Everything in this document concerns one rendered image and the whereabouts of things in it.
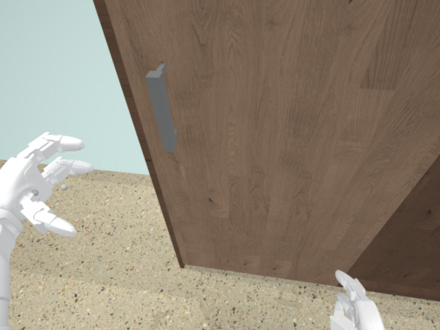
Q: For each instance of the wardrobe door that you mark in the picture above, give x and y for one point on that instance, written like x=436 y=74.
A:
x=406 y=251
x=302 y=124

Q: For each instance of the left robot hand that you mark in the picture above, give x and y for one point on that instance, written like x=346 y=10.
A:
x=19 y=176

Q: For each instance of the handle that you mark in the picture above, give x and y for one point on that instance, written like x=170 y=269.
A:
x=159 y=98

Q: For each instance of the right robot hand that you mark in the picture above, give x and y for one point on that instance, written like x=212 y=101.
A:
x=362 y=313

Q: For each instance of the robot left forearm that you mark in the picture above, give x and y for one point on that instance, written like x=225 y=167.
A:
x=10 y=229

